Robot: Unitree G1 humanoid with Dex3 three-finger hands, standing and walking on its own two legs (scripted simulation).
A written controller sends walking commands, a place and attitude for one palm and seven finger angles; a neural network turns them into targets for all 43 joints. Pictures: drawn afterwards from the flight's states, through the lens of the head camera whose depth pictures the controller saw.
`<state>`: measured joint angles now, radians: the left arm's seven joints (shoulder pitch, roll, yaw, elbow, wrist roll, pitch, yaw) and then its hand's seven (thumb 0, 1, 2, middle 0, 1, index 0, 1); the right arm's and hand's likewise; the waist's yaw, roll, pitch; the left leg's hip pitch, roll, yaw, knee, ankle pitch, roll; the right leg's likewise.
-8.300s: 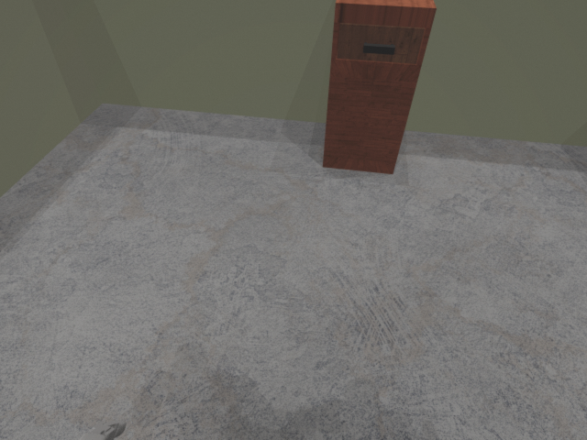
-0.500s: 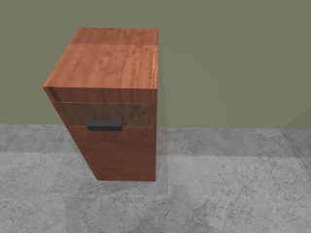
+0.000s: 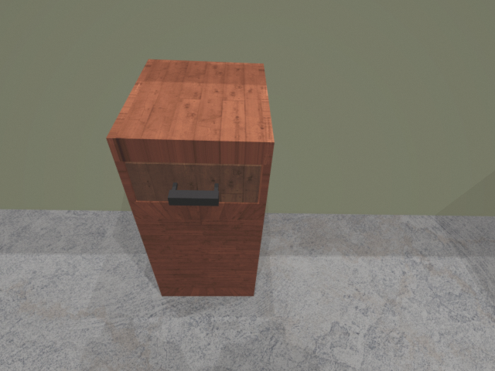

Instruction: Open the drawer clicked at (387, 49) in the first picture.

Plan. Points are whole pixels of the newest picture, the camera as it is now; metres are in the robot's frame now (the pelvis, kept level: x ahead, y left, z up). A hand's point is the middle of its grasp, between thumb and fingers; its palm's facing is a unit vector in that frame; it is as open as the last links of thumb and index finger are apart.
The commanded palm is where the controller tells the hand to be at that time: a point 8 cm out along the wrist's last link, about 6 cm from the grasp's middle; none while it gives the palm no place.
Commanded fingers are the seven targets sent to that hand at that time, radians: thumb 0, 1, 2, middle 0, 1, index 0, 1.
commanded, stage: look again from close up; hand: left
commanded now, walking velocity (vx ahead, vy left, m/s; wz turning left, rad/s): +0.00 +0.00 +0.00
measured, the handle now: (195, 191) +0.56 +0.17 -0.09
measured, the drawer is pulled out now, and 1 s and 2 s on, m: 0.00 0.00 0.00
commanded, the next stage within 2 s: shuffle to correct the standing spot in 0.04 s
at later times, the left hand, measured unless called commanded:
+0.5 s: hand out of the picture +0.02 +0.14 -0.18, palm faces +0.02 -0.99 -0.17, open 7.4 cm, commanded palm none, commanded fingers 0.00 0.90 0.90 -0.20 -0.30 -0.20 -0.30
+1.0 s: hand out of the picture +0.06 +0.14 -0.18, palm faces +0.14 -0.97 -0.18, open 7.4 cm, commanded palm none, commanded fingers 0.00 0.90 0.90 -0.20 -0.30 -0.20 -0.30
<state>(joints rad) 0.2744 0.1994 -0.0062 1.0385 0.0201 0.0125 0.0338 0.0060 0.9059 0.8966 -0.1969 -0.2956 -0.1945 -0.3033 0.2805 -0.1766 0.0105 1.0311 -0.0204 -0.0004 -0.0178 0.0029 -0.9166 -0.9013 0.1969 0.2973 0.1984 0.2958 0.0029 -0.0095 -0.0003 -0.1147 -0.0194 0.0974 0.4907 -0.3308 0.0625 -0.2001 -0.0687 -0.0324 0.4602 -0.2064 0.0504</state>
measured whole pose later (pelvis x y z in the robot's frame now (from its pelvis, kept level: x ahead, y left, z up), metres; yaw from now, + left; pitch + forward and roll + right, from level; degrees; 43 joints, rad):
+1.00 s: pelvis +0.08 -0.02 +0.00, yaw +4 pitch -1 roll -1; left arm 0.31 0.11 0.01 1.03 0.02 0.01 0.06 0.02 0.92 0.90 -0.20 -0.30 -0.20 -0.30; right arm 0.13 -0.16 -0.01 1.00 -0.01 0.02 -0.03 0.00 -0.92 -0.90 0.19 0.30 0.20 0.30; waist 0.03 0.01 0.08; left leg -0.28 0.02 0.13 0.55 -0.27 0.05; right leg -0.16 -0.02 -0.16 0.52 -0.35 -0.02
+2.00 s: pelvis +0.07 +0.03 +0.00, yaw +3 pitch +0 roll -1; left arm 0.34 0.11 -0.01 1.07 0.02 -0.02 0.05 0.01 0.91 0.90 -0.20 -0.30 -0.19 -0.30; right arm 0.34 -0.15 0.02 1.08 -0.02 -0.01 -0.01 0.03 -0.94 -0.90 0.20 0.30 0.20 0.30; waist 0.00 0.03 -0.01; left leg -0.27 -0.05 0.17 0.48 -0.23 0.12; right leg -0.18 -0.08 -0.12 0.50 -0.31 0.02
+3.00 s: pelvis +0.05 -0.09 +0.01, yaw +3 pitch +1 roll +1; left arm 0.33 0.12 0.01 1.03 0.03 -0.02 0.03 0.02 0.93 0.90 -0.20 -0.30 -0.20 -0.30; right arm 0.26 -0.19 -0.03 1.06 -0.02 0.04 0.00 0.00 -0.91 -0.90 0.19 0.30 0.19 0.30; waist 0.01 0.01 0.00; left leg -0.40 0.01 0.05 0.84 -0.37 -0.01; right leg -0.18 0.00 -0.09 0.43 -0.26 -0.05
